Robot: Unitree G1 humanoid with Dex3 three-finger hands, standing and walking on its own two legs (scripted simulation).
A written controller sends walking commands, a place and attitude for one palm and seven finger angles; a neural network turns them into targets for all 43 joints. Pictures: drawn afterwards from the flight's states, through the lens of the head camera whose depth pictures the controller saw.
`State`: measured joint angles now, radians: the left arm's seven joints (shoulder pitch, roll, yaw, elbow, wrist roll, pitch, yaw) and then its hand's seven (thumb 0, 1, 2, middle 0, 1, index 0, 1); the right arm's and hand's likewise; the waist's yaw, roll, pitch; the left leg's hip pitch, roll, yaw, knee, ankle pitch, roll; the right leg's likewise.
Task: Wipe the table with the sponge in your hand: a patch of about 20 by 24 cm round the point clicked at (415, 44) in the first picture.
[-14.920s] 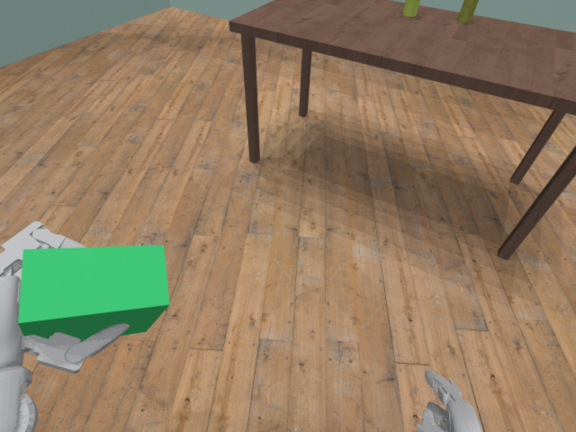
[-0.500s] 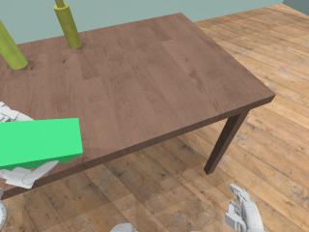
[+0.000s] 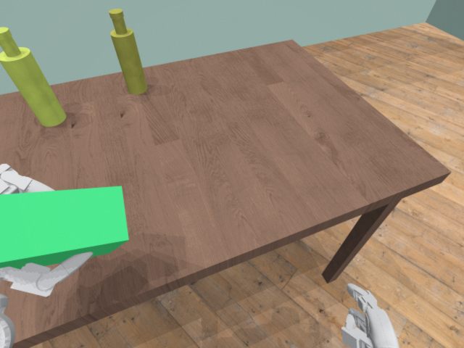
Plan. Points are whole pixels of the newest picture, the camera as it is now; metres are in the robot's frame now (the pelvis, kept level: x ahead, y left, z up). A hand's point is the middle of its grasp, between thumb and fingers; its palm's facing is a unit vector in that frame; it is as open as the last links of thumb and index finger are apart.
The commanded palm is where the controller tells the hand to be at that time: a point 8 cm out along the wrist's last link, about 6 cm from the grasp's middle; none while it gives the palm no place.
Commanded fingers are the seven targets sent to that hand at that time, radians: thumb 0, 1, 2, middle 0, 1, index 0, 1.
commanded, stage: come to a stop and stand still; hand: left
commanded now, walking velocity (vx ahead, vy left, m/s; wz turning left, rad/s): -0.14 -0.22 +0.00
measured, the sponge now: (81, 228) +0.23 +0.21 +0.17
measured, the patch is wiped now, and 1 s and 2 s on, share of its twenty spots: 0.00 0.00 0.00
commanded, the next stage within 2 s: look again from close up in 1.22 s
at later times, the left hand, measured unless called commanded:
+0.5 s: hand (17, 219) +0.22 +0.27 +0.19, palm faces +0.44 -0.82 -0.38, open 10.0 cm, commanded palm +0.14 +0.28 +0.19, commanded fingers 0.00 0.10 1.30 -1.20 -1.60 -1.20 -1.60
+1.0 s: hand (17, 237) +0.21 +0.27 +0.17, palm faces +0.37 -0.86 -0.36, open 10.0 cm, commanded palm +0.15 +0.31 +0.19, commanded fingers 0.00 0.10 1.30 -1.20 -1.60 -1.20 -1.60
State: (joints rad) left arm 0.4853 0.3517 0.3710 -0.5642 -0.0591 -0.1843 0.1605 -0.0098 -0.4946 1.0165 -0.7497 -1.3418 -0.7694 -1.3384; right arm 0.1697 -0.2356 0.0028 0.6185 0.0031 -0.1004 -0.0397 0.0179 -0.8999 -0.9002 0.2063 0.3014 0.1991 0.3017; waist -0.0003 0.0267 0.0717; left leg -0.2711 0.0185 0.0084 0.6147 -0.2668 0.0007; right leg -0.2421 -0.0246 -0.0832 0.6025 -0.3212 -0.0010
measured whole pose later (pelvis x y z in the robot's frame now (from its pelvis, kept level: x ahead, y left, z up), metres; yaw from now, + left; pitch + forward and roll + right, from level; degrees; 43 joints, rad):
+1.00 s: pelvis -0.01 +0.03 +0.02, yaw +0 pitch -1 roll -1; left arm 0.40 0.36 0.33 -0.42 -0.02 -0.22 0.10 -0.01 -0.49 1.02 -0.75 -1.34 -0.77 -1.34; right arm 0.22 -0.17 0.04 0.61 0.00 -0.18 -0.02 0.02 -0.90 -0.90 0.21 0.30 0.20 0.30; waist 0.02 -0.03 0.04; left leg -0.24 -0.02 0.03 0.45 -0.20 0.05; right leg -0.19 0.00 -0.03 0.40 -0.19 0.01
